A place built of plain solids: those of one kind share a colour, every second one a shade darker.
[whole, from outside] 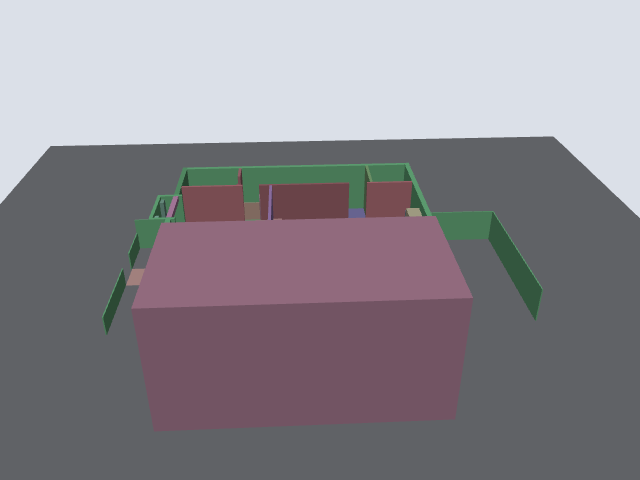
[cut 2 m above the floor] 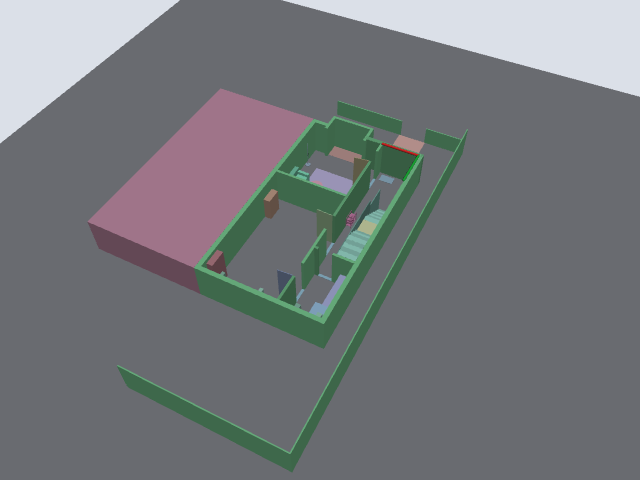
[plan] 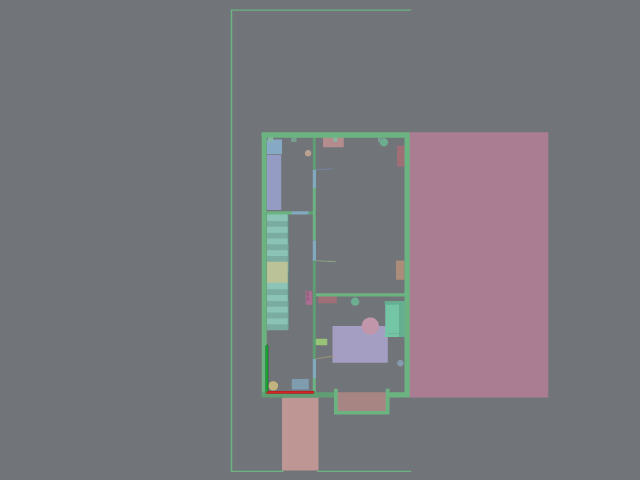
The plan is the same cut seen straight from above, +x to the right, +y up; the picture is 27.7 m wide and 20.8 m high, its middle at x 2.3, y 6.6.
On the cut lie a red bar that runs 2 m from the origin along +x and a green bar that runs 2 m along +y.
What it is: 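A semi-detached two-storey house, 6.0 m wide inside and 11.0 m deep; a hall 1.98 m wide with a straight stair of 17 risers of 175 mm on goings of 253 mm and a flat half landing; a front room and a back room; a bay window at the front; upstairs three bedrooms and a bathroom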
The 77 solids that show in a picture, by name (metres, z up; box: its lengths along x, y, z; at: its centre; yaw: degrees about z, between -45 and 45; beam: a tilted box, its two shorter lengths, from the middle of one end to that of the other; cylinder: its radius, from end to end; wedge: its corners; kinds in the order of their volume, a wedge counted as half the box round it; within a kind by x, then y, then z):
{
 "neighbour_house_1": {"box": [6.0, 11.5, 5.76], "at": [9.19, 5.52, 2.83]},
 "wall_1": {"box": [0.06, 20.04, 1.85], "at": [-1.54, 6.57, 0.88]},
 "wall_2": {"box": [2.28, 0.06, 1.05], "at": [-0.43, -3.42, 0.47]},
 "wall_3": {"box": [0.23, 11.5, 5.46], "at": [-0.12, 5.52, 2.68]},
 "wall_4": {"box": [1.08, 0.14, 2.88], "at": [0.54, 7.78, 1.39]},
 "wall_5": {"box": [3.3, 0.23, 5.46], "at": [1.42, -0.12, 2.68]},
 "wall_6": {"box": [0.18, 0.14, 2.88], "at": [1.89, 7.78, 1.39]},
 "wall_7": {"box": [0.14, 0.62, 2.88], "at": [2.05, 0.31, 1.39]},
 "wall_8": {"box": [0.14, 4.25, 2.88], "at": [2.05, 3.57, 1.39]},
 "wall_9": {"box": [0.14, 2.28, 2.88], "at": [2.05, 7.72, 1.39]},
 "wall_10": {"box": [0.14, 1.39, 2.88], "at": [2.05, 10.34, 1.39]},
 "wall_11": {"box": [7.82, 0.06, 1.85], "at": [2.34, 16.56, 0.88]},
 "wall_12": {"box": [6.42, 0.23, 5.46], "at": [2.98, 11.15, 2.68]},
 "wall_13": {"box": [0.16, 1.12, 5.46], "at": [2.99, -0.4, 2.68]},
 "wall_14": {"box": [3.84, 0.14, 2.88], "at": [4.04, 4.22, 1.39]},
 "wall_15": {"box": [2.4, 0.16, 5.46], "at": [4.11, -0.88, 2.68]},
 "wall_16": {"box": [4.08, 0.06, 1.05], "at": [4.21, -3.42, 0.47]},
 "wall_17": {"box": [0.16, 1.12, 5.46], "at": [5.23, -0.4, 2.68]},
 "wall_18": {"box": [1.04, 0.23, 5.46], "at": [5.67, -0.12, 2.68]},
 "wall_19": {"box": [0.23, 11.5, 5.46], "at": [6.08, 5.52, 2.68]},
 "tread_1": {"box": [0.9, 0.29, 0.19], "at": [0.45, 2.84, 0.08]},
 "tread_2": {"box": [0.9, 0.29, 0.37], "at": [0.45, 3.09, 0.16]},
 "tread_3": {"box": [0.9, 0.29, 0.54], "at": [0.45, 3.34, 0.25]},
 "tread_4": {"box": [0.9, 0.29, 0.72], "at": [0.45, 3.6, 0.34]},
 "tread_5": {"box": [0.9, 0.29, 0.89], "at": [0.45, 3.85, 0.43]},
 "tread_6": {"box": [0.9, 0.29, 1.07], "at": [0.45, 4.1, 0.51]},
 "tread_7": {"box": [0.9, 0.29, 1.24], "at": [0.45, 4.35, 0.6]},
 "tread_8": {"box": [0.9, 0.29, 1.42], "at": [0.45, 4.61, 0.69]},
 "tread_9": {"box": [0.9, 0.29, 1.59], "at": [0.45, 5.79, 0.78]},
 "tread_10": {"box": [0.9, 0.29, 1.77], "at": [0.45, 6.05, 0.86]},
 "tread_11": {"box": [0.9, 0.29, 1.94], "at": [0.45, 6.3, 0.95]},
 "tread_12": {"box": [0.9, 0.29, 2.12], "at": [0.45, 6.55, 1.04]},
 "tread_13": {"box": [0.9, 0.29, 2.29], "at": [0.45, 6.81, 1.13]},
 "tread_14": {"box": [0.9, 0.29, 2.47], "at": [0.45, 7.06, 1.21]},
 "tread_15": {"box": [0.9, 0.29, 2.64], "at": [0.45, 7.31, 1.3]},
 "tread_16": {"box": [0.9, 0.29, 2.82], "at": [0.45, 7.57, 1.39]},
 "ground_1": {"box": [1.58, 3.16, 0.5], "at": [1.44, -1.81, -0.25]},
 "ground_2": {"box": [2.08, 0.8, 0.5], "at": [4.11, -0.4, -0.25]},
 "landing_wall_1": {"box": [0.14, 2.89, 2.58], "at": [2.05, 1.44, 4.12]},
 "landing_wall_2": {"box": [0.14, 4.32, 2.58], "at": [2.05, 5.83, 4.12]},
 "landing_wall_3": {"box": [0.14, 2.19, 2.58], "at": [2.05, 9.94, 4.12]},
 "bedrooms_wall_1": {"box": [3.84, 0.14, 2.58], "at": [4.04, 4.22, 4.12]},
 "wardrobe_bed_1": {"box": [1.09, 0.6, 2.05], "at": [4.52, 10.73, 3.95]},
 "half_landing_1": {"box": [0.9, 0.94, 1.42], "at": [0.45, 5.22, 0.69]},
 "shelf_1": {"box": [0.8, 0.3, 1.68], "at": [2.63, 4.01, 0.79]},
 "shelf_2": {"box": [0.32, 0.9, 1.84], "at": [5.8, 10.24, 0.87]},
 "upper_floor_back_1": {"box": [1.99, 3.33, 0.14], "at": [0.99, 9.37, 2.9]},
 "sofa_1": {"box": [0.65, 1.24, 0.37], "at": [5.45, 3.17, 0.24]},
 "sofa_2": {"box": [0.86, 0.16, 0.65], "at": [5.53, 2.47, 0.28]},
 "sofa_3": {"box": [0.86, 0.16, 0.65], "at": [5.53, 3.87, 0.28]},
 "sofa_4": {"box": [0.24, 1.56, 0.83], "at": [5.84, 3.17, 0.36]},
 "fridge_freezer_1": {"box": [0.65, 0.65, 1.85], "at": [0.33, 10.63, 0.88]},
 "bath_wall_1": {"box": [1.98, 0.14, 2.58], "at": [0.99, 9.07, 4.12]},
 "slotfit_storage_1": {"box": [0.36, 0.84, 1.34], "at": [5.77, 5.29, 0.62]},
 "stair_guard_1": {"box": [0.04, 1.25, 1.69], "at": [0.92, 3.35, 0.8]},
 "stair_guard_2": {"box": [0.04, 1.25, 2.44], "at": [0.92, 4.6, 1.17]},
 "stair_guard_3": {"box": [0.04, 1.25, 3.18], "at": [0.92, 5.84, 1.54]},
 "box_wall_1": {"box": [1.02, 0.14, 2.58], "at": [0.51, 2.66, 4.12]},
 "dresser_1": {"box": [0.9, 0.42, 0.92], "at": [2.88, 10.82, 0.41]},
 "well_guard_1": {"box": [0.06, 4.98, 1.12], "at": [0.93, 5.22, 3.36]},
 "laid_rug_front_room_1": {"box": [2.4, 1.6, 0.06], "at": [4.04, 2.08, -0.02]},
 "curtains_curtains_1": {"box": [0.37, 0.18, 2.26], "at": [3.3, -0.71, 4.15]},
 "front_wall_over_bay_1": {"box": [2.08, 0.23, 0.25], "at": [4.11, -0.12, 5.29]},
 "basket_hall_1": {"cylinder": 0.21, "from": [0.28, 0.28, -0.05], "to": [0.28, 0.28, 0.53]},
 "plant_pot_1": {"cylinder": 0.18, "from": [3.82, 3.93, 0.0], "to": [3.82, 3.93, 0.38]},
 "plant_pot_2": {"cylinder": 0.18, "from": [5.07, 10.84, 0.0], "to": [5.07, 10.84, 0.38]},
 "door_leaf_back_room_1": {"box": [0.85, 0.04, 2.05], "at": [2.55, 5.68, 0.97], "yaw": -2.0},
 "door_leaf_front_room_1": {"box": [0.8, 0.04, 2.05], "at": [2.52, 1.51, 0.97], "yaw": 9.0},
 "box_cardboard_1": {"box": [0.6, 0.28, 0.37], "at": [2.32, 2.18, 0.14]},
 "door_leaf_kitchen_side_1": {"box": [0.75, 0.04, 2.05], "at": [2.49, 9.67, 0.97], "yaw": 3.3},
 "worktop_1": {"box": [0.62, 2.39, 0.04], "at": [0.31, 9.09, 0.88]},
 "coffee_table_1": {"cylinder": 0.38, "from": [4.48, 2.87, 0.33], "to": [4.48, 2.87, 0.4]},
 "threshold_1": {"box": [0.72, 0.14, 0.07], "at": [1.44, 7.78, -0.01]},
 "threshold_2": {"box": [0.14, 0.83, 0.06], "at": [2.05, 1.03, -0.02]},
 "threshold_3": {"box": [0.14, 0.88, 0.07], "at": [2.05, 6.14, -0.01]},
 "threshold_4": {"box": [0.14, 0.78, 0.06], "at": [2.05, 9.25, -0.02]},
 "laid_doormat_1": {"box": [0.75, 0.45, 0.06], "at": [1.44, 0.35, -0.02]}
}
